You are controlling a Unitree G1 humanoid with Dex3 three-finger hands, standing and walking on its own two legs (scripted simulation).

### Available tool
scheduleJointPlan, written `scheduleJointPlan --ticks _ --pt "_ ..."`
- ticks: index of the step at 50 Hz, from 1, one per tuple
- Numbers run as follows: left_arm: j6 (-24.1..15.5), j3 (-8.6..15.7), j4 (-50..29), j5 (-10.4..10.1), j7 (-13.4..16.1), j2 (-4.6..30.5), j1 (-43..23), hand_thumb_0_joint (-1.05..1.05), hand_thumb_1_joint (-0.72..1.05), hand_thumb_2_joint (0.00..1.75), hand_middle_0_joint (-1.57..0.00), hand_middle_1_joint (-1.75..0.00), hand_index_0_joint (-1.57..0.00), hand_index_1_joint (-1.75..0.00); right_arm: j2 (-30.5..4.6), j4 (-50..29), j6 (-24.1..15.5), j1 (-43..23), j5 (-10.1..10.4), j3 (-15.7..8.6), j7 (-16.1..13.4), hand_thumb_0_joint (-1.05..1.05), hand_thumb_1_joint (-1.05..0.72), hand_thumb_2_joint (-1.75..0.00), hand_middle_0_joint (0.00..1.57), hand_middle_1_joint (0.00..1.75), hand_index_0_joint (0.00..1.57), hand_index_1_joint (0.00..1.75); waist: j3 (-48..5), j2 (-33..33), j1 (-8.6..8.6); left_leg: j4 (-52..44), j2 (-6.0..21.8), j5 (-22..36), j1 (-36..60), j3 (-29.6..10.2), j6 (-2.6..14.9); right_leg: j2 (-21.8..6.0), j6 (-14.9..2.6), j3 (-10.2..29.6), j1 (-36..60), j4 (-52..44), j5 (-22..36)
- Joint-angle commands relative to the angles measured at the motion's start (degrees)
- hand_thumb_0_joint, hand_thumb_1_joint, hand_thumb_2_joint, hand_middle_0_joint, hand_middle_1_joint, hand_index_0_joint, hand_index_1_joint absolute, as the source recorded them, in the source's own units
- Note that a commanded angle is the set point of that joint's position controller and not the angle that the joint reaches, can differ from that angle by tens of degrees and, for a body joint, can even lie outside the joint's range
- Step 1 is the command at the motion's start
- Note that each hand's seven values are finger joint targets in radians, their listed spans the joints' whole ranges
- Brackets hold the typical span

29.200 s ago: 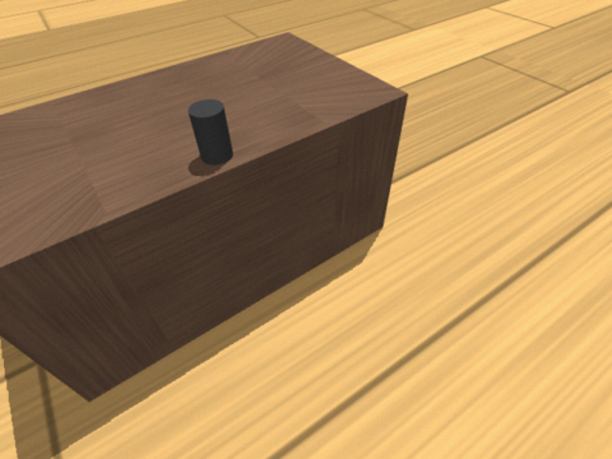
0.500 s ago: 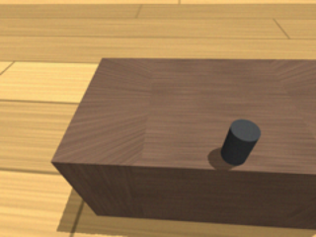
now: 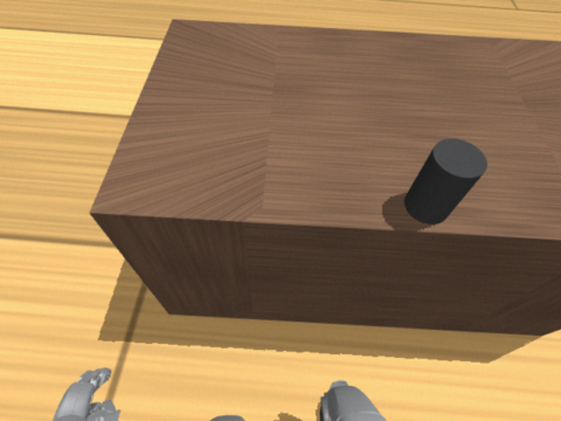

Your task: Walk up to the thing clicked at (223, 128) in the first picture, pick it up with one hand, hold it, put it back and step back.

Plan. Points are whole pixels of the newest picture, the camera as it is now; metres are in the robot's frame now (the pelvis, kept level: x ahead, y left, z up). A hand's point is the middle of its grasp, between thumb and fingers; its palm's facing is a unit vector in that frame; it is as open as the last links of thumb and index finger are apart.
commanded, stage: step back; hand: right
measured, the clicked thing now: (441, 184) +0.51 -0.28 -0.03
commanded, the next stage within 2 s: none
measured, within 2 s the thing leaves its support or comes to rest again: neither
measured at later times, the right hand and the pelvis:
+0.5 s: hand out of the picture +0.01 -0.27 -0.14, palm faces +0.05 +0.93 -0.36, open 7.4 cm; pelvis -0.08 +0.00 +0.02, yaw -4 degrees
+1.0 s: hand out of the picture -0.10 -0.26 -0.10, palm faces +0.03 +0.89 -0.45, open 7.4 cm; pelvis -0.21 +0.01 +0.02, yaw -5 degrees
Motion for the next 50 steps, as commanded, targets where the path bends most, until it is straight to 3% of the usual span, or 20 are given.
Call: scheduleJointPlan --ticks 1,2,5,9,13,15,16,17,18,19,23,30,33,35,36,37,39,41,47,50 --pt "-0.78 2.60 -5.51 -0.05 1.86 8.24 1.69 0.00 0.90 0.90 -0.20 -0.30 -0.20 -0.30 -18.89 -5.54 -1.31 1.40 -1.04 -3.75 -1.48 0.00 -0.90 -0.90 0.20 0.30 0.20 0.30 -12.50 13.10 -0.85 -17.86 21.55 49.10 5.60 -23.25 10.15 8.89 -1.69 6.51 -3.26 20.53 -13.16" --pt "-0.84 2.94 -4.81 -0.07 2.04 9.03 1.36 0.00 0.90 0.90 -0.20 -0.30 -0.20 -0.30 -18.11 -6.19 -1.51 -1.24 -0.88 -3.67 -1.91 0.00 -0.90 -0.90 0.20 0.30 0.20 0.30 -11.53 14.95 0.03 -18.02 22.04 45.09 4.05 -22.44 13.17 8.02 -1.34 7.01 -2.86 24.47 -11.14" --pt "-0.97 3.14 -4.51 -0.69 1.23 9.52 6.31 0.00 0.90 0.90 -0.20 -0.30 -0.20 -0.30 -13.68 -8.12 -1.89 -4.13 -0.81 -2.58 -2.71 0.00 -0.90 -0.90 0.20 0.30 0.20 0.30 -11.49 12.31 2.88 -13.02 15.72 45.38 11.39 -12.85 11.19 7.73 -0.50 5.69 -5.85 24.27 -4.95" --pt "-2.09 3.35 -7.67 0.06 0.72 8.61 2.20 0.00 0.90 0.90 -0.20 -0.30 -0.20 -0.30 -12.43 -7.35 -1.72 3.54 0.08 -2.83 -3.11 0.00 -0.90 -0.90 0.20 0.30 0.20 0.30 -12.84 10.11 -1.57 -10.43 16.06 48.30 20.60 -13.46 11.55 5.97 1.49 2.64 -5.33 10.03 -4.99" --pt "-2.77 3.57 -7.54 0.02 0.26 7.25 6.04 0.00 0.90 0.90 -0.20 -0.30 -0.20 -0.30 -14.14 -8.53 -1.16 1.82 0.50 -2.84 -2.76 0.00 -0.90 -0.90 0.20 0.30 0.20 0.30 -15.25 12.16 -0.71 -7.57 15.13 43.51 16.08 -10.26 10.06 3.69 -0.14 -3.37 5.88 -8.15 -2.06" --pt "-3.19 3.63 -5.31 0.39 0.35 6.42 11.26 0.00 0.90 0.90 -0.20 -0.30 -0.20 -0.30 -14.13 -9.48 -0.55 -0.53 1.04 -2.59 -2.38 0.00 -0.90 -0.90 0.20 0.30 0.20 0.30 -17.21 10.28 1.86 -2.56 12.79 40.09 11.08 -7.12 7.74 4.02 -1.34 -5.82 15.14 -22.84 12.30" --pt "-3.46 4.20 -4.90 0.75 0.51 8.58 11.57 0.00 0.90 0.90 -0.20 -0.30 -0.20 -0.30 -12.00 -9.65 -0.53 -0.80 1.38 -1.94 -2.25 0.00 -0.90 -0.90 0.20 0.30 0.20 0.30 -17.85 6.96 1.82 -1.06 10.67 31.81 5.24 -6.70 5.10 1.67 -2.21 -1.08 21.06 -23.01 21.00" --pt "-3.81 5.01 -5.64 1.36 0.58 12.43 11.09 0.00 0.90 0.90 -0.20 -0.30 -0.20 -0.30 -10.57 -10.61 -0.61 -1.19 2.01 -1.32 -2.10 0.00 -0.90 -0.90 0.20 0.30 0.20 0.30 -17.64 -1.89 1.73 3.86 5.56 19.74 -4.07 -5.34 2.41 -5.79 -5.47 10.36 24.78 -20.93 31.47" --pt "-3.44 5.47 -6.76 0.43 0.35 14.71 7.76 0.00 0.90 0.90 -0.20 -0.30 -0.20 -0.30 -8.96 -10.80 -0.32 -1.37 1.95 -0.80 -2.31 0.00 -0.90 -0.90 0.20 0.30 0.20 0.30 -13.87 -10.03 1.99 13.11 -2.84 -5.90 -10.63 -1.48 0.03 -15.15 -13.77 19.29 21.47 -23.74 36.21" --pt "-3.71 5.60 -8.48 0.95 0.34 17.10 6.33 0.00 0.90 0.90 -0.20 -0.30 -0.20 -0.30 -10.58 -9.98 0.29 -1.35 1.44 -1.74 -2.98 0.00 -0.90 -0.90 0.20 0.30 0.20 0.30 -11.81 -11.98 3.49 24.72 -2.14 -14.46 -7.84 -5.86 -1.11 -21.54 -20.02 26.16 12.63 -24.39 38.37" --pt "-3.14 4.36 -10.25 0.10 0.69 10.04 2.82 0.00 0.90 0.90 -0.20 -0.30 -0.20 -0.30 -11.30 -7.51 -0.37 2.79 2.01 -1.34 -2.63 0.00 -0.90 -0.90 0.20 0.30 0.20 0.30 -11.53 -3.97 0.19 27.43 -4.69 -6.30 -10.76 -8.19 -1.70 -10.31 -12.78 7.77 16.57 -19.40 41.70" --pt "-2.00 4.19 -12.06 0.76 0.83 10.60 6.38 0.00 0.90 0.90 -0.20 -0.30 -0.20 -0.30 -9.70 -8.97 -1.65 4.10 0.87 -0.78 -2.60 0.00 -0.90 -0.90 0.20 0.30 0.20 0.30 -14.72 -8.93 2.25 -1.48 1.03 -2.43 -7.06 -1.83 -2.10 -10.25 -11.58 6.73 24.84 -14.15 38.59" --pt "-0.76 3.61 -12.84 -0.40 0.16 9.87 5.58 0.00 0.90 0.90 -0.20 -0.30 -0.20 -0.30 -10.51 -7.64 -2.60 6.96 -0.28 -2.05 -2.34 0.00 -0.90 -0.90 0.20 0.30 0.20 0.30 -15.07 -4.64 0.52 -20.52 2.28 18.60 4.20 -2.73 -0.37 -6.04 -6.53 4.39 16.64 -7.23 26.03" --pt "-0.61 3.16 -12.96 -0.46 0.21 6.61 7.24 0.00 0.90 0.90 -0.20 -0.30 -0.20 -0.30 -18.86 -9.66 -2.77 1.88 -1.62 -3.76 -1.89 0.00 -0.90 -0.90 0.20 0.30 0.20 0.30 -13.38 13.71 2.39 -22.13 20.97 32.90 10.50 -26.94 7.95 8.74 -1.78 -1.19 -2.89 8.70 -9.75" --pt "-0.44 4.31 -12.77 0.29 1.07 9.19 4.16 0.00 0.90 0.90 -0.20 -0.30 -0.20 -0.30 -21.65 -10.19 -2.60 2.76 -1.07 -4.35 -1.74 0.00 -0.90 -0.90 0.20 0.30 0.20 0.30 -12.30 15.59 -1.89 -23.17 27.06 31.34 -0.57 -31.18 14.83 7.97 -0.79 4.42 2.22 18.90 -16.18" --pt "-0.40 4.45 -12.00 0.45 1.15 10.09 3.47 0.00 0.90 0.90 -0.20 -0.30 -0.20 -0.30 -20.21 -9.96 -2.76 0.75 -0.97 -4.29 -2.10 0.00 -0.90 -0.90 0.20 0.30 0.20 0.30 -9.70 13.50 -1.28 -24.27 26.57 26.51 -3.95 -30.84 15.79 7.25 -0.99 6.52 2.43 24.24 -12.97" --pt "-0.46 4.62 -10.04 -0.52 0.53 9.52 7.86 0.00 0.90 0.90 -0.20 -0.30 -0.20 -0.30 -14.90 -11.26 -2.91 -5.16 -1.41 -2.51 -2.25 0.00 -0.90 -0.90 0.20 0.30 0.20 0.30 -8.65 9.55 3.04 -21.39 17.57 31.44 -0.62 -15.40 10.92 8.72 -1.01 8.01 -0.24 28.32 -6.84" --pt "-0.50 4.97 -8.84 -0.45 0.04 9.53 11.20 0.00 0.90 0.90 -0.20 -0.30 -0.20 -0.30 -12.58 -11.31 -3.01 -3.91 -0.77 -2.32 -2.33 0.00 -0.90 -0.90 0.20 0.30 0.20 0.30 -9.19 9.87 3.99 -19.54 13.87 31.29 3.60 -10.74 8.30 9.47 -0.47 6.42 -1.98 27.90 -2.95" --pt "-1.20 4.54 -9.85 0.47 0.00 8.44 9.46 0.00 0.90 0.90 -0.20 -0.30 -0.20 -0.30 -12.62 -11.68 -2.48 2.88 0.09 -3.10 -2.60 0.00 -0.90 -0.90 0.20 0.30 0.20 0.30 -13.73 11.89 -1.07 -15.24 17.14 38.21 16.58 -11.10 12.93 6.36 3.01 2.96 -2.05 15.06 -6.32" --pt "-1.19 4.14 -9.12 0.32 -0.38 8.18 11.59 0.00 0.90 0.90 -0.20 -0.30 -0.20 -0.30 -14.49 -13.19 -2.00 1.30 -0.44 -3.55 -2.39 0.00 -0.90 -0.90 0.20 0.30 0.20 0.30 -14.95 14.48 -0.44 -14.93 18.42 34.35 12.82 -11.13 12.92 3.52 2.35 -0.27 4.17 4.81 -6.60"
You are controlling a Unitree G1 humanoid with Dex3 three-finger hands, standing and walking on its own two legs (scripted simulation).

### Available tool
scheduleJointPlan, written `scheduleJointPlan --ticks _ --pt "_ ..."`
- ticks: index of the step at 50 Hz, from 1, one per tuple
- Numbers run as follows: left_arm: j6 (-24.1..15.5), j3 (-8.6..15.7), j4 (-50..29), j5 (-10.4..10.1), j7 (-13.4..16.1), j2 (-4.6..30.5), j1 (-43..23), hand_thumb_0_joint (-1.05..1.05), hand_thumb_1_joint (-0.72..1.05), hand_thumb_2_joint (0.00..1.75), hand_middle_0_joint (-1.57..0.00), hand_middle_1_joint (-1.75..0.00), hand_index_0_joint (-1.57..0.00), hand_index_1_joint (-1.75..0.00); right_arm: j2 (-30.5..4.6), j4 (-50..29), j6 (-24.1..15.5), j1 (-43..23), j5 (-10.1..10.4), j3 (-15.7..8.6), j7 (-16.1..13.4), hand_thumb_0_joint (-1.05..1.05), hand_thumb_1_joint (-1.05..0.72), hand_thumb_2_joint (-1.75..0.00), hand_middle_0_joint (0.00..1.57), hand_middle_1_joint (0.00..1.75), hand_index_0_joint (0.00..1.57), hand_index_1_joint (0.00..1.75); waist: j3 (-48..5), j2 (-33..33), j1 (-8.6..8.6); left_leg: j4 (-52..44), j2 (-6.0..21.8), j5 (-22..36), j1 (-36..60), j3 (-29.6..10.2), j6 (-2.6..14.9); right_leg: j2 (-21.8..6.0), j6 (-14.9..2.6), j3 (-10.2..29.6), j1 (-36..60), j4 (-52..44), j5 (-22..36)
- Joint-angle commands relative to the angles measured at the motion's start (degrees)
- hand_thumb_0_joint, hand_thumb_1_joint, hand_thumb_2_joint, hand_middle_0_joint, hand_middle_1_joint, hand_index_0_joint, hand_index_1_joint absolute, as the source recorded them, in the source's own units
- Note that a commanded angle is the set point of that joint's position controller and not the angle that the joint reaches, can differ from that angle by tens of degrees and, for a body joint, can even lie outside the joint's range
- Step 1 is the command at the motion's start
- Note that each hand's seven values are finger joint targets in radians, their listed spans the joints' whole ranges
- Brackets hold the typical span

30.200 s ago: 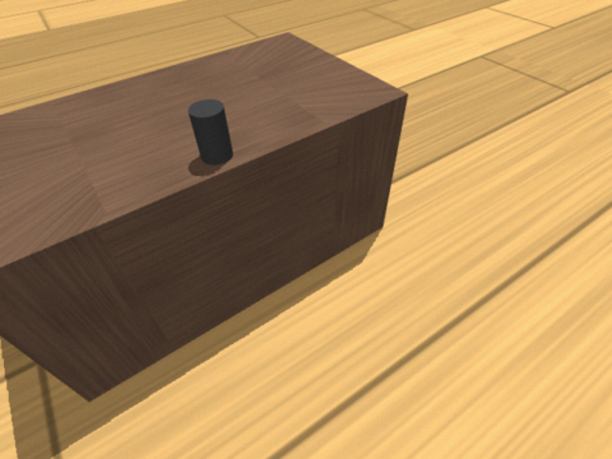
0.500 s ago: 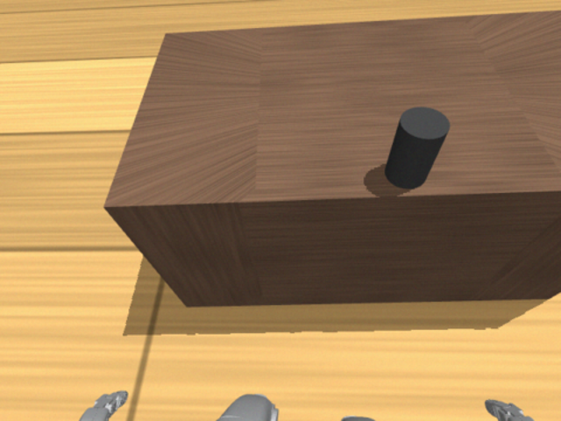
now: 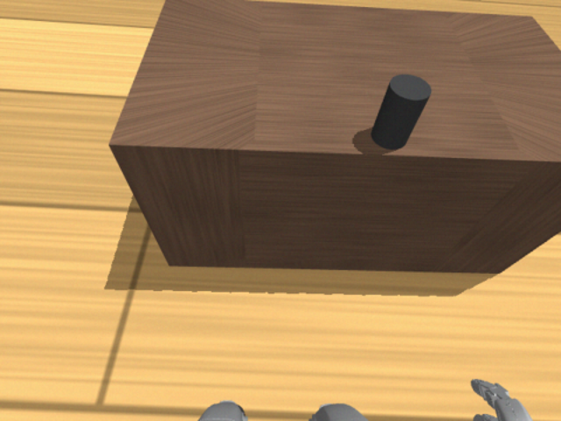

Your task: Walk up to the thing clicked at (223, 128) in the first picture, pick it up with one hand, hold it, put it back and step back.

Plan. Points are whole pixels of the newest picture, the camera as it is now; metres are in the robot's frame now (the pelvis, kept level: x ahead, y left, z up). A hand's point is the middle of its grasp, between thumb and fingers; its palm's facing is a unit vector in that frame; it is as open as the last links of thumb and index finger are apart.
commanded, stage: step back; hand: right
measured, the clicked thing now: (398, 113) +0.74 -0.23 -0.04
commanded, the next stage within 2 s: none
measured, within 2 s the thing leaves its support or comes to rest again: neither
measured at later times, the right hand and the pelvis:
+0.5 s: hand out of the picture -0.08 -0.32 -0.17, palm faces -0.15 +0.91 -0.38, open 7.4 cm; pelvis -0.16 -0.06 -0.01, yaw +6 degrees
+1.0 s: hand out of the picture -0.17 -0.35 -0.16, palm faces -0.08 +0.93 -0.36, open 7.4 cm; pelvis -0.32 -0.10 -0.01, yaw +1 degrees
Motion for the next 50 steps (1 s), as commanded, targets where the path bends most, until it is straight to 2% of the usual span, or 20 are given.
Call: scheduleJointPlan --ticks 1,5,7,8,9,12,18,21,25,26,28,29,33,40,43,44,45,46,47,50 --pt "-2.19 2.25 -4.75 0.10 0.17 8.19 2.03 0.00 0.90 0.90 -0.20 -0.30 -0.20 -0.30 -17.16 -4.92 -0.39 1.23 -0.38 -4.85 -0.77 0.00 -0.90 -0.90 0.20 0.30 0.20 0.30 -15.53 15.66 -2.28 -5.51 14.28 17.95 12.83 -12.28 12.44 -4.14 -0.88 -4.86 0.97 -14.00 -0.31" --pt "-2.58 3.09 -0.10 0.63 -0.52 8.60 10.31 0.00 0.90 0.90 -0.20 -0.30 -0.20 -0.30 -17.51 -5.58 1.05 -2.39 0.06 -4.39 -0.39 0.00 -0.90 -0.90 0.20 0.30 0.20 0.30 -16.78 13.90 1.05 -1.69 9.54 3.46 0.04 -9.78 6.72 -3.81 -4.39 -9.03 15.24 -33.71 12.39" --pt "-3.08 4.89 -3.14 1.65 -0.69 16.69 6.07 0.00 0.90 0.90 -0.20 -0.30 -0.20 -0.30 -11.32 -6.50 1.18 -0.88 0.99 -2.76 -0.77 0.00 -0.90 -0.90 0.20 0.30 0.20 0.30 -10.17 -10.52 0.43 17.02 -7.31 -20.15 -16.59 -4.43 -0.65 -20.35 -10.81 18.76 9.47 -43.21 1.93" --pt "-2.94 5.50 -5.77 1.99 -0.33 21.03 0.54 0.00 0.90 0.90 -0.20 -0.30 -0.20 -0.30 -14.07 -6.36 1.26 -3.08 0.59 -3.99 -1.77 0.00 -0.90 -0.90 0.20 0.30 0.20 0.30 -6.96 -14.36 2.89 30.64 -6.72 -24.77 -10.95 -8.15 -1.78 -29.27 -19.43 25.83 -6.01 -47.31 2.84" --pt "-3.18 5.09 -6.65 1.60 -0.17 19.28 -2.57 0.00 0.90 0.90 -0.20 -0.30 -0.20 -0.30 -16.06 -5.00 1.12 -1.64 0.65 -4.61 -1.77 0.00 -0.90 -0.90 0.20 0.30 0.20 0.30 -3.59 -12.16 1.15 35.49 -5.35 -22.26 -8.29 -10.50 -1.51 -28.75 -19.19 24.95 -12.32 -48.50 0.52" --pt "-3.52 3.40 -7.84 1.09 0.54 10.84 -9.80 0.00 0.90 0.90 -0.20 -0.30 -0.20 -0.30 -13.09 -0.86 0.86 5.62 1.48 -2.95 -1.14 0.00 -0.90 -0.90 0.20 0.30 0.20 0.30 -5.06 -5.35 -4.43 38.01 -9.42 -12.78 -8.98 -10.40 -0.98 -14.95 -10.63 0.59 -2.82 -39.21 20.75" --pt "-3.26 3.28 -7.43 1.29 1.82 9.22 1.53 0.00 0.90 0.90 -0.20 -0.30 -0.20 -0.30 -10.84 -2.47 -0.55 3.61 0.42 -1.63 -1.71 0.00 -0.90 -0.90 0.20 0.30 0.20 0.30 -12.74 -7.84 2.35 24.06 -6.42 -19.17 -15.67 -6.15 -2.68 -18.77 -14.55 1.68 22.62 -31.38 43.29" --pt "-2.93 3.17 -8.22 1.00 2.27 10.54 1.16 0.00 0.90 0.90 -0.20 -0.30 -0.20 -0.30 -11.10 -2.40 -0.61 5.46 0.10 -2.02 -1.44 0.00 -0.90 -0.90 0.20 0.30 0.20 0.30 -15.24 -9.05 2.28 13.60 -3.61 -19.09 -9.20 -4.07 -1.75 -21.44 -15.06 3.76 22.58 -29.53 46.97" --pt "-2.01 2.29 -9.99 0.02 1.55 11.66 -5.99 0.00 0.90 0.90 -0.20 -0.30 -0.20 -0.30 -12.16 1.54 -0.30 14.02 0.22 -3.12 -0.72 0.00 -0.90 -0.90 0.20 0.30 0.20 0.30 -17.56 -4.84 -2.55 -3.92 -3.79 -4.79 5.90 0.78 0.89 -19.72 -11.20 1.27 11.36 -26.68 31.56" --pt "-1.80 1.51 -10.09 -0.03 1.27 10.37 -5.49 0.00 0.90 0.90 -0.20 -0.30 -0.20 -0.30 -13.60 1.54 -0.21 13.35 0.06 -3.65 -0.73 0.00 -0.90 -0.90 0.20 0.30 0.20 0.30 -16.38 -0.53 -2.73 -7.36 -1.10 -1.49 7.17 -4.52 2.82 -16.65 -8.72 0.14 6.74 -24.31 23.64" --pt "-1.87 1.59 -10.59 -0.73 1.18 8.60 -7.36 0.00 0.90 0.90 -0.20 -0.30 -0.20 -0.30 -21.85 -0.75 0.08 7.16 -1.14 -5.06 -0.33 0.00 -0.90 -0.90 0.20 0.30 0.20 0.30 -12.97 16.26 -2.28 -13.11 19.16 7.63 4.50 -28.49 14.52 -2.08 -3.47 -9.71 -7.30 -3.84 -5.61" --pt "-1.68 2.64 -10.31 -0.09 1.61 10.04 -8.85 0.00 0.90 0.90 -0.20 -0.30 -0.20 -0.30 -23.68 -1.96 -0.21 4.46 -1.25 -5.34 -0.53 0.00 -0.90 -0.90 0.20 0.30 0.20 0.30 -10.80 16.29 -3.59 -14.57 23.90 9.47 -5.00 -33.53 19.14 -2.61 -2.86 -2.39 -3.24 7.16 -9.92" --pt "-1.08 2.64 -5.12 -0.87 0.78 9.23 -2.32 0.00 0.90 0.90 -0.20 -0.30 -0.20 -0.30 -15.33 -3.41 -0.41 -2.54 -1.58 -2.91 -1.10 0.00 -0.90 -0.90 0.20 0.30 0.20 0.30 -8.31 7.42 1.27 -10.90 12.08 12.21 -5.48 -12.97 11.72 1.51 -3.22 0.33 -4.15 15.92 0.23" --pt "-4.04 0.86 -3.19 -0.26 0.83 7.65 0.05 0.00 0.90 0.90 -0.20 -0.30 -0.20 -0.30 -15.63 -2.57 1.23 2.33 -1.02 -3.70 -0.02 0.00 -0.90 -0.90 0.20 0.30 0.20 0.30 -14.79 16.58 -2.72 -4.03 11.53 10.81 15.31 -10.90 12.30 -4.62 -1.15 -7.33 -2.10 -20.21 -1.31" --pt "-5.72 1.05 1.53 0.18 1.20 7.74 6.34 0.00 0.90 0.90 -0.20 -0.30 -0.20 -0.30 -16.55 -2.07 2.70 -0.17 -0.38 -3.64 0.54 0.00 -0.90 -0.90 0.20 0.30 0.20 0.30 -18.73 12.27 -0.11 3.92 8.04 6.43 10.13 -6.69 8.31 -2.85 -2.78 -10.92 10.82 -42.13 12.95" --pt "-5.97 1.87 2.00 1.07 1.35 10.88 6.03 0.00 0.90 0.90 -0.20 -0.30 -0.20 -0.30 -13.42 -2.68 2.65 -0.21 -0.07 -2.75 0.69 0.00 -0.90 -0.90 0.20 0.30 0.20 0.30 -16.52 5.90 -0.26 9.18 4.70 -2.03 -0.97 -5.49 5.48 -7.06 -4.57 -0.56 14.56 -38.99 12.50" --pt "-6.11 3.45 1.05 1.85 1.36 16.29 5.93 0.00 0.90 0.90 -0.20 -0.30 -0.20 -0.30 -10.71 -4.09 2.37 -0.21 0.01 -1.83 0.69 0.00 -0.90 -0.90 0.20 0.30 0.20 0.30 -13.83 -8.26 0.04 16.02 -3.28 -17.69 -16.42 -3.38 1.32 -17.98 -8.39 16.78 16.40 -40.90 8.09" --pt "-5.90 4.40 -1.20 2.09 1.63 21.59 1.74 0.00 0.90 0.90 -0.20 -0.30 -0.20 -0.30 -12.68 -5.00 2.64 -4.56 -0.26 -2.88 -0.08 0.00 -0.90 -0.90 0.20 0.30 0.20 0.30 -10.80 -9.99 3.32 25.04 -3.62 -23.11 -11.70 -11.00 -1.21 -29.45 -18.27 26.42 -0.21 -44.61 3.50" --pt "-6.19 4.32 -2.10 1.31 1.98 20.90 -2.98 0.00 0.90 0.90 -0.20 -0.30 -0.20 -0.30 -15.34 -3.70 2.67 -4.02 0.15 -4.39 -0.16 0.00 -0.90 -0.90 0.20 0.30 0.20 0.30 -6.24 -9.48 1.30 31.03 -1.07 -20.87 -7.57 -14.41 -1.20 -30.83 -19.62 27.61 -9.40 -45.78 1.21" --pt "-6.70 2.05 -1.48 0.85 2.17 12.21 -6.19 0.00 0.90 0.90 -0.20 -0.30 -0.20 -0.30 -12.90 0.43 1.82 0.72 0.94 -2.97 0.53 0.00 -0.90 -0.90 0.20 0.30 0.20 0.30 -7.37 -0.37 -3.15 32.67 -7.03 -11.68 -10.00 -10.97 -1.19 -16.64 -11.77 1.41 2.91 -34.35 28.23"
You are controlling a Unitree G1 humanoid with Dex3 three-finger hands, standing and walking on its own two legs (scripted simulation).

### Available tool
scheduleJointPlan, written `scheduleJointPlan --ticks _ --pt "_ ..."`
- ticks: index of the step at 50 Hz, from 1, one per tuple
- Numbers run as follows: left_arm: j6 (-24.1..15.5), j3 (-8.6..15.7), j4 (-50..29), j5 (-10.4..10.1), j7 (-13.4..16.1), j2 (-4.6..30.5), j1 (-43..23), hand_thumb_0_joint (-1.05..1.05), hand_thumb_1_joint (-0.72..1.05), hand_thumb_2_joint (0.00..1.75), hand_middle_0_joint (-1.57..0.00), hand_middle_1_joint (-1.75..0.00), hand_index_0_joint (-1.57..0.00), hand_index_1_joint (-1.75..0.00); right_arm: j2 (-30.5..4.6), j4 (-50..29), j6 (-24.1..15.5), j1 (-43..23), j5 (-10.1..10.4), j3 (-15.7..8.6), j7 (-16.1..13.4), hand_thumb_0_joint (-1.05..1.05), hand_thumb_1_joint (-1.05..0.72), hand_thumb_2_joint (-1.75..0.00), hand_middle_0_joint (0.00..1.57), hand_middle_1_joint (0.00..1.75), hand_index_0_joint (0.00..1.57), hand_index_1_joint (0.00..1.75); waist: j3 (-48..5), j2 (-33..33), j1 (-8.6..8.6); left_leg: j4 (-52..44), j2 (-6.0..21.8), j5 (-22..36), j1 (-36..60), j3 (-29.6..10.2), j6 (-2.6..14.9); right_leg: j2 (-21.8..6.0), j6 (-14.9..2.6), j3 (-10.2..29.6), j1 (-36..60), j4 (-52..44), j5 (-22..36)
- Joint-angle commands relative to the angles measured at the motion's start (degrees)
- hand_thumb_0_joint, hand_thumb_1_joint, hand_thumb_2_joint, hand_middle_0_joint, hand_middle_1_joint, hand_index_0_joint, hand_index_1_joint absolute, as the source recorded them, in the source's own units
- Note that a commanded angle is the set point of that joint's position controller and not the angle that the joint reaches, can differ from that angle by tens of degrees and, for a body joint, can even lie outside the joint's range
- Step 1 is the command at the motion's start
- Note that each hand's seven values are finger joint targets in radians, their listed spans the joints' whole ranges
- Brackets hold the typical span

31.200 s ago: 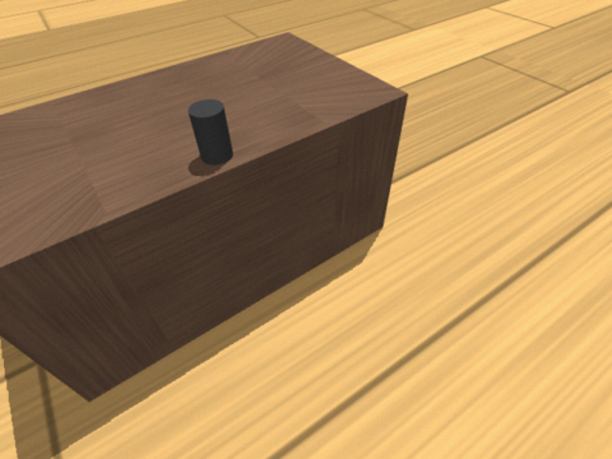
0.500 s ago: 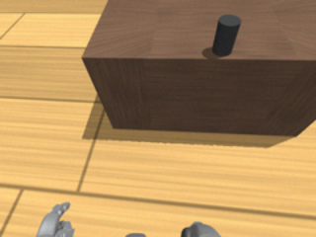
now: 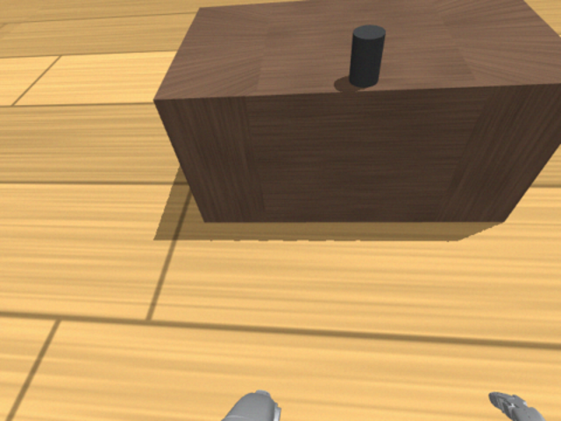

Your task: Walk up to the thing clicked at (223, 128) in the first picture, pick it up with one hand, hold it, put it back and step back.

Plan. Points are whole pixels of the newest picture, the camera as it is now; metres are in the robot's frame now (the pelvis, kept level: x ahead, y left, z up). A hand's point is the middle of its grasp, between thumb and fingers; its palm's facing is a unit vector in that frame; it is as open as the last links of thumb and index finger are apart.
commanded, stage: step back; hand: right
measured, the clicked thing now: (366, 57) +1.07 -0.14 -0.04
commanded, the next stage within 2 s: stand in 1.06 s
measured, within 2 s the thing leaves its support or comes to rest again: neither
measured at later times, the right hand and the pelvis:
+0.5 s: hand out of the picture +0.05 -0.26 -0.15, palm faces -0.08 +0.93 -0.36, open 7.4 cm; pelvis -0.03 +0.00 +0.00, yaw +5 degrees
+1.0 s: hand out of the picture +0.14 -0.19 -0.15, palm faces -0.13 +0.93 -0.35, open 7.4 cm; pelvis +0.01 +0.04 +0.00, yaw +6 degrees
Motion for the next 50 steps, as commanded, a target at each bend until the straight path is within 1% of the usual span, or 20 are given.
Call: scheduleJointPlan --ticks 1,6,10,11,12,13,14,16,20,23,24,25,27,31,35,38,40,42,47,50 --pt "-3.08 4.48 -5.94 -0.40 1.99 15.35 -7.20 0.00 0.90 0.90 -0.20 -0.30 -0.20 -0.30 -8.92 -2.15 -2.69 2.38 0.61 -1.83 -0.56 0.00 -0.90 -0.90 0.20 0.30 0.20 0.30 -4.87 -8.33 -4.47 7.06 -2.63 2.77 0.40 -2.25 -0.72 -10.48 -7.09 5.71 -1.04 -10.81 22.31" --pt "-3.21 5.59 -5.08 0.60 1.21 17.57 -0.81 0.00 0.90 0.90 -0.20 -0.30 -0.20 -0.30 -8.93 -2.77 -4.36 -1.21 -0.70 -1.87 0.30 0.00 -0.90 -0.90 0.20 0.30 0.20 0.30 -4.46 -15.49 1.01 -12.90 1.58 -5.03 -1.53 3.02 -1.56 -13.92 -9.56 11.90 8.70 -14.69 -3.57" --pt "-2.07 3.62 -5.95 -0.12 0.39 15.42 -3.53 0.00 0.90 0.90 -0.20 -0.30 -0.20 -0.30 -9.31 2.09 -6.13 6.27 -1.05 -3.27 0.59 0.00 -0.90 -0.90 0.20 0.30 0.20 0.30 -6.79 -10.29 -3.41 -36.21 0.27 5.09 22.62 5.99 0.80 -11.44 -6.13 6.18 -3.78 -5.38 0.41" --pt "-2.12 2.80 -6.10 -0.40 0.41 12.26 -2.66 0.00 0.90 0.90 -0.20 -0.30 -0.20 -0.30 -11.15 3.06 -6.49 9.13 -1.46 -4.16 0.35 0.00 -0.90 -0.90 0.20 0.30 0.20 0.30 -8.84 -2.68 -4.05 -36.23 5.46 2.74 29.72 -4.16 2.75 -8.26 -3.73 2.65 -11.02 3.10 1.52" --pt "-2.26 1.58 -6.88 -1.49 0.25 8.61 -3.31 0.00 0.90 0.90 -0.20 -0.30 -0.20 -0.30 -15.46 2.34 -6.77 9.00 -1.80 -4.66 0.16 0.00 -0.90 -0.90 0.20 0.30 0.20 0.30 -8.10 10.38 -4.88 -42.05 17.85 -6.59 30.75 -24.42 7.86 -0.31 0.04 -4.59 -22.27 12.75 -7.45" --pt "-2.41 3.56 -6.41 -0.93 0.74 15.03 -9.03 0.00 0.90 0.90 -0.20 -0.30 -0.20 -0.30 -19.73 2.34 -6.58 8.93 -1.16 -5.22 0.46 0.00 -0.90 -0.90 0.20 0.30 0.20 0.30 -4.00 5.68 -7.13 -43.46 22.67 -17.39 19.20 -29.30 14.86 -2.73 -0.01 -1.07 -19.52 15.63 -12.51" --pt "-2.68 3.78 -5.93 -0.89 0.50 16.80 -8.91 0.00 0.90 0.90 -0.20 -0.30 -0.20 -0.30 -18.82 1.71 -6.55 5.84 -0.97 -5.15 0.54 0.00 -0.90 -0.90 0.20 0.30 0.20 0.30 -0.43 4.38 -5.56 -44.22 23.13 -20.28 12.40 -27.07 15.68 -3.94 -0.45 0.09 -15.50 17.22 -11.71" --pt "-3.09 3.31 -4.25 -1.53 -0.37 14.60 -5.24 0.00 0.90 0.90 -0.20 -0.30 -0.20 -0.30 -13.15 0.86 -6.84 2.02 -1.45 -3.31 0.62 0.00 -0.90 -0.90 0.20 0.30 0.20 0.30 0.57 4.06 -3.17 -41.49 15.12 -10.11 15.13 -13.83 10.94 -3.96 -0.35 -0.46 -15.09 11.97 -6.00" --pt "-3.82 3.41 -2.69 -1.34 -0.86 12.90 -4.68 0.00 0.90 0.90 -0.20 -0.30 -0.20 -0.30 -13.10 1.48 -6.72 4.16 -1.19 -3.58 1.04 0.00 -0.90 -0.90 0.20 0.30 0.20 0.30 -1.19 7.55 -4.69 -39.21 13.96 -4.15 12.46 -9.61 10.02 -1.58 0.42 -4.97 -6.39 2.48 -3.06" --pt "-4.89 3.67 0.38 -0.84 0.17 12.35 1.79 0.00 0.90 0.90 -0.20 -0.30 -0.20 -0.30 -10.26 0.38 -5.32 0.96 -0.34 -2.47 1.12 0.00 -0.90 -0.90 0.20 0.30 0.20 0.30 -4.89 4.78 -0.24 -26.65 9.64 -0.65 6.09 -1.61 6.33 0.94 0.01 -7.06 9.50 -12.40 6.24" --pt "-5.14 4.31 0.77 -0.39 0.64 13.99 2.74 0.00 0.90 0.90 -0.20 -0.30 -0.20 -0.30 -7.07 0.08 -5.27 2.69 -0.09 -1.43 0.87 0.00 -0.90 -0.90 0.20 0.30 0.20 0.30 -6.38 -1.17 -0.03 -19.33 6.86 -0.35 1.31 0.78 4.25 -2.06 -0.81 -0.06 15.01 -14.65 4.49" --pt "-5.63 5.37 0.67 0.39 1.16 18.11 4.35 0.00 0.90 0.90 -0.20 -0.30 -0.20 -0.30 -3.61 -0.78 -5.45 3.37 0.31 -0.33 0.73 0.00 -0.90 -0.90 0.20 0.30 0.20 0.30 -6.75 -12.29 0.60 -6.31 -1.01 -3.71 -5.89 2.98 1.30 -15.21 -4.49 21.42 16.40 -22.10 -1.13" --pt "-5.36 5.71 -2.54 -0.01 0.98 21.56 -4.94 0.00 0.90 0.90 -0.20 -0.30 -0.20 -0.30 -10.64 1.29 -5.05 5.20 -0.44 -2.53 -0.22 0.00 -0.90 -0.90 0.20 0.30 0.20 0.30 -0.71 -8.36 -1.83 0.29 3.53 -7.90 -1.58 -1.28 0.74 -26.01 -14.44 31.41 -0.02 -25.42 -16.38" --pt "-6.08 4.20 -2.32 -0.69 0.91 16.35 -6.25 0.00 0.90 0.90 -0.20 -0.30 -0.20 -0.30 -9.03 3.69 -5.67 7.32 -0.12 -2.19 0.42 0.00 -0.90 -0.90 0.20 0.30 0.20 0.30 -1.85 -6.40 -3.02 -4.14 4.07 -0.49 2.49 -1.19 0.31 -16.69 -9.58 12.18 0.46 -19.94 4.68" --pt "-5.44 3.67 -2.37 -0.83 0.67 16.06 -7.92 0.00 0.90 0.90 -0.20 -0.30 -0.20 -0.30 -7.71 4.17 -5.85 7.00 -0.10 -1.67 0.63 0.00 -0.90 -0.90 0.20 0.30 0.20 0.30 -5.18 -12.02 -2.99 -17.08 3.86 2.13 9.48 5.80 -0.23 -14.78 -8.21 4.55 0.89 -14.83 20.83" --pt "-3.98 2.60 -2.53 -2.02 0.60 14.75 -8.90 0.00 0.90 0.90 -0.20 -0.30 -0.20 -0.30 -7.25 6.00 -6.54 8.61 -0.16 -1.85 -0.18 0.00 -0.90 -0.90 0.20 0.30 0.20 0.30 -7.84 -10.12 -4.79 -30.04 1.66 17.86 18.08 8.92 0.16 -10.63 -4.47 -0.46 0.46 -4.32 29.74" --pt "-3.34 1.62 -3.14 -2.54 0.69 12.03 -7.62 0.00 0.90 0.90 -0.20 -0.30 -0.20 -0.30 -11.41 5.87 -6.87 7.82 -0.73 -2.76 -0.93 0.00 -0.90 -0.90 0.20 0.30 0.20 0.30 -11.24 -1.46 -3.99 -29.74 11.07 31.97 22.97 -2.31 4.11 -5.89 -0.90 -3.43 -3.65 2.89 22.75" --pt "-1.95 1.65 -1.08 -3.03 0.95 12.36 -6.72 0.00 0.90 0.90 -0.20 -0.30 -0.20 -0.30 -15.62 4.03 -6.66 0.69 -0.15 -2.66 -0.84 0.00 -0.90 -0.90 0.20 0.30 0.20 0.30 -9.53 5.08 -2.65 -34.17 20.38 19.88 11.50 -11.97 12.44 -1.70 0.08 -4.88 1.22 3.93 -4.86" --pt "-3.19 1.90 1.47 -2.41 0.74 13.89 -6.52 0.00 0.90 0.90 -0.20 -0.30 -0.20 -0.30 -10.13 5.43 -6.41 -2.21 0.19 -0.67 -0.82 0.00 -0.90 -0.90 0.20 0.30 0.20 0.30 -10.41 2.85 -2.20 -27.43 10.44 28.38 13.06 0.21 3.45 -5.55 -1.25 -0.03 6.18 -7.28 18.55" --pt "-2.98 1.25 1.83 -2.29 0.59 13.74 -9.35 0.00 0.90 0.90 -0.20 -0.30 -0.20 -0.30 -9.71 6.79 -6.22 -2.55 0.25 -0.55 -0.63 0.00 -0.90 -0.90 0.20 0.30 0.20 0.30 -10.71 1.68 -3.23 -30.28 10.98 24.93 16.71 0.02 3.50 -6.10 -1.24 0.30 3.74 -8.36 17.82"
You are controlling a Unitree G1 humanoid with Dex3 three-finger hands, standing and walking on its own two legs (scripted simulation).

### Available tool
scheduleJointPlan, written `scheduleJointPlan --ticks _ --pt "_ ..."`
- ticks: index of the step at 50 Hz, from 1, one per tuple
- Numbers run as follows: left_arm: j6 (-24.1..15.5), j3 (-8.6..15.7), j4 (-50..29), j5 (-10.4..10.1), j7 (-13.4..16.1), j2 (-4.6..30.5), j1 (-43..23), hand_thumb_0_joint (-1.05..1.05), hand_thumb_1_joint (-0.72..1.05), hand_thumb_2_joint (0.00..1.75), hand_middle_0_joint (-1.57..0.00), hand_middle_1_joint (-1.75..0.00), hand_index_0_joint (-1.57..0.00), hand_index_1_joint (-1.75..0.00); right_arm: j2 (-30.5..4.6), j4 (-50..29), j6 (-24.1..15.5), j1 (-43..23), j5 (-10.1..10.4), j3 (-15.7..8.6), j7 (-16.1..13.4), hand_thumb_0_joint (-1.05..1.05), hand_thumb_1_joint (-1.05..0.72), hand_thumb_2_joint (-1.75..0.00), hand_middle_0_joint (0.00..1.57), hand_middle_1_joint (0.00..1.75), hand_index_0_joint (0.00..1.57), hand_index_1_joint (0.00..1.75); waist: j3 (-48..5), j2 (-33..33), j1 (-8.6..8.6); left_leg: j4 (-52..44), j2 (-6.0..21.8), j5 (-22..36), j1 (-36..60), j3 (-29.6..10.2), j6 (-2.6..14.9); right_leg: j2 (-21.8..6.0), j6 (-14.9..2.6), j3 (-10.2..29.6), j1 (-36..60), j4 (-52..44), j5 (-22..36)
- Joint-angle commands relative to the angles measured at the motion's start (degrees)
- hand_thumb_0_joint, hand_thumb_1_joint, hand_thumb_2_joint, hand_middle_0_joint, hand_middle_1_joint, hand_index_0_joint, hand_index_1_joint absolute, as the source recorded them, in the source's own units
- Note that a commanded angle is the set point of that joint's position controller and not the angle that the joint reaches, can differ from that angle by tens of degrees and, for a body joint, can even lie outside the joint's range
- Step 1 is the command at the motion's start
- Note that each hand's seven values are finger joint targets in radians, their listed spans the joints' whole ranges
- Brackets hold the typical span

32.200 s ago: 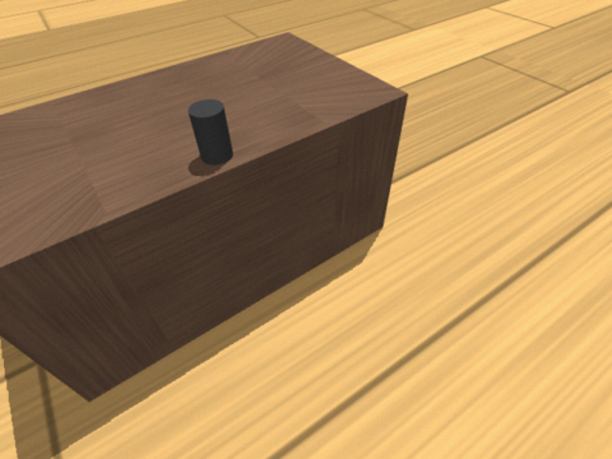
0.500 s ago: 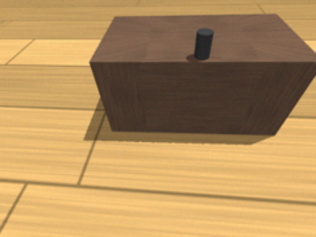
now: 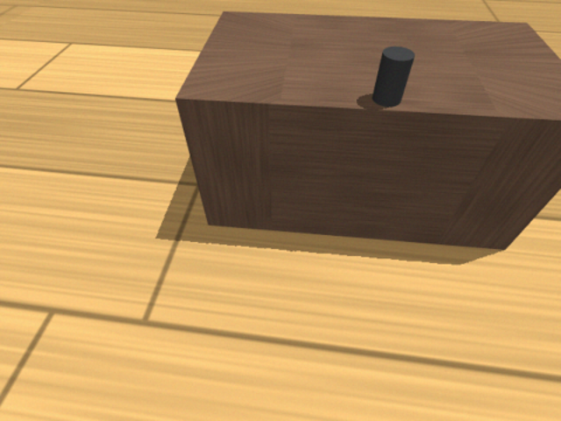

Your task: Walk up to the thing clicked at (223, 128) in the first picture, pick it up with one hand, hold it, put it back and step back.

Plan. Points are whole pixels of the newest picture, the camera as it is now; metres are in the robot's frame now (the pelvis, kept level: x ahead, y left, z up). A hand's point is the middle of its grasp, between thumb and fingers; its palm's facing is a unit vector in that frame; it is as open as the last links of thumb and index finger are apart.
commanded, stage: step back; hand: right
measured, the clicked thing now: (392, 77) +1.03 -0.28 -0.04
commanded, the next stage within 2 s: stand in 0.06 s
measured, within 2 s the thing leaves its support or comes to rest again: neither
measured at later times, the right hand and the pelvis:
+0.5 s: hand out of the picture +0.08 -0.26 -0.14, palm faces +0.01 +0.94 -0.33, open 7.4 cm; pelvis +0.00 -0.01 +0.02, yaw +0 degrees
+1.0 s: hand out of the picture +0.08 -0.26 -0.14, palm faces +0.00 +0.95 -0.33, open 7.4 cm; pelvis +0.01 -0.01 +0.02, yaw -1 degrees
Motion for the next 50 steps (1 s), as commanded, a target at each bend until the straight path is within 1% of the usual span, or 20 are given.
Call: scheduleJointPlan --ticks 1,2,3,5,6,10,13,18,19,25,27,31,34,35,37,40,43,44,45,50 --pt "-1.48 2.21 -2.51 -0.01 0.79 11.32 -1.01 0.00 0.90 0.90 -0.20 -0.30 -0.20 -0.30 -14.30 -2.84 -1.65 -3.54 0.15 -2.66 -0.74 0.00 -0.90 -0.90 0.20 0.30 0.20 0.30 -8.87 4.77 -0.02 -10.12 7.15 17.39 4.85 -7.23 4.43 -3.59 -3.32 3.62 2.43 -4.20 15.31" --pt "-1.51 2.12 -1.71 0.05 0.83 11.33 -0.87 0.00 0.90 0.90 -0.20 -0.30 -0.20 -0.30 -14.18 -2.70 -1.68 -4.68 0.26 -2.65 -0.72 0.00 -0.90 -0.90 0.20 0.30 0.20 0.30 -8.34 4.16 0.20 -10.10 7.22 17.34 4.97 -7.19 4.33 -3.62 -3.32 3.65 2.27 -5.17 15.09" --pt "-1.64 0.86 -0.31 -0.21 0.57 9.46 -0.73 0.00 0.90 0.90 -0.20 -0.30 -0.20 -0.30 -14.73 -2.09 -2.17 -2.83 0.63 -2.40 -0.39 0.00 -0.90 -0.90 0.20 0.30 0.20 0.30 -9.79 4.15 -0.99 -11.11 6.83 17.56 7.22 -7.64 3.64 -4.29 -2.95 4.35 4.13 -7.70 15.42" --pt "-1.92 0.93 0.16 -0.02 0.39 10.50 -1.83 0.00 0.90 0.90 -0.20 -0.30 -0.20 -0.30 -14.06 -1.27 -2.40 -3.17 0.70 -2.31 -0.15 0.00 -0.90 -0.90 0.20 0.30 0.20 0.30 -9.47 2.60 -1.32 -11.91 6.54 18.18 8.64 -6.76 3.08 -4.76 -2.76 4.62 4.23 -9.39 16.67" --pt "-2.00 0.79 0.56 0.01 0.35 10.58 -2.04 0.00 0.90 0.90 -0.20 -0.30 -0.20 -0.30 -13.71 -1.03 -2.47 -3.84 0.78 -2.23 -0.11 0.00 -0.90 -0.90 0.20 0.30 0.20 0.30 -9.45 2.09 -1.48 -11.87 6.23 19.64 10.57 -6.22 2.82 -4.84 -2.76 4.68 3.37 -10.16 17.92" --pt "-2.32 0.43 1.45 0.09 0.36 10.55 -3.73 0.00 0.90 0.90 -0.20 -0.30 -0.20 -0.30 -13.44 -0.05 -2.52 -4.36 0.86 -1.94 0.12 0.00 -0.90 -0.90 0.20 0.30 0.20 0.30 -8.69 0.51 -1.85 -13.31 6.18 20.40 12.84 -5.42 2.38 -5.57 -2.41 4.75 3.68 -12.89 18.78" --pt "-2.43 0.24 2.06 0.16 0.31 10.56 -4.38 0.00 0.90 0.90 -0.20 -0.30 -0.20 -0.30 -12.94 0.55 -2.22 -5.42 0.87 -1.85 0.32 0.00 -0.90 -0.90 0.20 0.30 0.20 0.30 -6.58 -0.72 -1.80 -15.10 5.80 15.95 11.91 -5.12 1.89 -5.88 -2.11 5.05 3.41 -15.96 15.78" --pt "-2.53 0.39 2.76 0.28 0.37 10.71 -4.50 0.00 0.90 0.90 -0.20 -0.30 -0.20 -0.30 -12.87 1.30 -2.21 -5.72 0.69 -1.83 0.47 0.00 -0.90 -0.90 0.20 0.30 0.20 0.30 -6.79 -0.24 -1.77 -16.78 5.45 14.48 11.90 -4.28 1.32 -6.05 -2.11 4.97 4.57 -17.26 14.91" --pt "-2.50 0.38 2.95 0.28 0.35 10.66 -4.59 0.00 0.90 0.90 -0.20 -0.30 -0.20 -0.30 -12.92 1.58 -2.18 -5.47 0.70 -1.77 0.49 0.00 -0.90 -0.90 0.20 0.30 0.20 0.30 -6.18 -0.14 -1.80 -17.43 5.28 12.15 11.11 -4.32 1.18 -6.11 -2.07 5.21 4.35 -18.01 13.05" --pt "-2.24 0.50 3.42 0.37 0.24 10.66 -4.44 0.00 0.90 0.90 -0.20 -0.30 -0.20 -0.30 -13.27 2.45 -2.20 -5.51 0.59 -1.72 0.53 0.00 -0.90 -0.90 0.20 0.30 0.20 0.30 -5.02 0.91 -1.46 -19.35 5.40 7.39 9.69 -4.76 1.02 -5.83 -2.19 4.99 4.18 -18.76 8.65" --pt "-2.25 0.56 3.38 0.37 0.27 10.94 -4.43 0.00 0.90 0.90 -0.20 -0.30 -0.20 -0.30 -13.09 2.69 -2.24 -4.60 0.56 -1.72 0.47 0.00 -0.90 -0.90 0.20 0.30 0.20 0.30 -6.03 -0.31 -1.59 -19.46 5.52 9.54 9.83 -4.82 1.04 -5.97 -2.34 4.98 5.05 -18.50 9.97" --pt "-2.08 0.55 3.36 0.29 0.16 10.74 -4.47 0.00 0.90 0.90 -0.20 -0.30 -0.20 -0.30 -13.43 3.12 -2.27 -3.80 0.47 -1.56 0.42 0.00 -0.90 -0.90 0.20 0.30 0.20 0.30 -5.49 0.73 -1.74 -19.80 5.48 7.62 9.24 -4.83 0.90 -5.88 -2.35 5.02 4.80 -18.58 9.05" --pt "-1.88 0.48 3.44 0.34 0.09 10.75 -3.97 0.00 0.90 0.90 -0.20 -0.30 -0.20 -0.30 -13.64 3.40 -2.05 -2.96 0.41 -1.52 0.42 0.00 -0.90 -0.90 0.20 0.30 0.20 0.30 -4.13 0.80 -1.80 -20.58 5.11 3.59 8.07 -5.13 0.78 -5.39 -2.22 4.99 3.00 -19.30 4.74" --pt "-1.84 0.55 3.32 0.42 0.08 11.13 -3.87 0.00 0.90 0.90 -0.20 -0.30 -0.20 -0.30 -13.45 3.38 -2.02 -2.69 0.36 -1.51 0.43 0.00 -0.90 -0.90 0.20 0.30 0.20 0.30 -3.97 0.10 -1.80 -20.52 5.17 3.82 8.10 -5.14 0.78 -5.40 -2.35 4.92 2.75 -19.12 4.44" --pt "-1.88 0.39 3.22 0.47 0.13 10.70 -3.76 0.00 0.90 0.90 -0.20 -0.30 -0.20 -0.30 -13.68 3.25 -2.12 -2.77 0.42 -1.57 0.40 0.00 -0.90 -0.90 0.20 0.30 0.20 0.30 -6.34 0.06 -1.79 -19.66 5.69 7.57 9.25 -5.14 1.12 -5.86 -2.41 4.84 4.43 -18.50 8.70" --pt "-1.97 0.29 3.25 0.29 0.14 10.52 -3.22 0.00 0.90 0.90 -0.20 -0.30 -0.20 -0.30 -13.59 3.46 -2.25 -2.64 0.43 -1.36 0.31 0.00 -0.90 -0.90 0.20 0.30 0.20 0.30 -6.43 0.11 -1.59 -19.37 5.65 9.34 9.87 -4.95 1.04 -5.90 -2.33 4.93 4.08 -18.28 10.00" --pt "-1.95 0.28 3.10 0.18 0.14 10.74 -3.44 0.00 0.90 0.90 -0.20 -0.30 -0.20 -0.30 -13.78 3.76 -2.31 -2.14 0.44 -1.30 0.16 0.00 -0.90 -0.90 0.20 0.30 0.20 0.30 -7.02 0.22 -1.81 -18.54 6.02 12.90 11.15 -4.57 1.20 -6.13 -2.43 5.11 4.55 -17.86 13.31" --pt "-1.84 0.23 3.23 0.19 0.15 10.52 -3.20 0.00 0.90 0.90 -0.20 -0.30 -0.20 -0.30 -13.79 3.85 -2.29 -1.94 0.52 -1.31 0.12 0.00 -0.90 -0.90 0.20 0.30 0.20 0.30 -7.22 0.65 -1.94 -18.72 5.85 12.44 11.10 -4.57 1.04 -5.88 -2.30 4.85 4.29 -17.84 12.56" --pt "-1.90 0.21 3.13 0.13 0.24 10.66 -3.44 0.00 0.90 0.90 -0.20 -0.30 -0.20 -0.30 -13.81 3.87 -2.29 -2.11 0.53 -1.26 0.14 0.00 -0.90 -0.90 0.20 0.30 0.20 0.30 -7.11 0.12 -1.83 -18.52 6.07 14.79 10.78 -4.70 1.12 -6.02 -2.33 4.76 5.30 -17.60 14.44" --pt "-1.88 0.18 3.37 0.07 0.32 10.60 -2.99 0.00 0.90 0.90 -0.20 -0.30 -0.20 -0.30 -13.76 3.87 -2.23 -2.24 0.64 -1.16 0.06 0.00 -0.90 -0.90 0.20 0.30 0.20 0.30 -7.48 0.23 -1.87 -17.91 6.14 17.66 11.91 -4.18 1.11 -6.07 -2.15 4.51 5.80 -17.22 17.22"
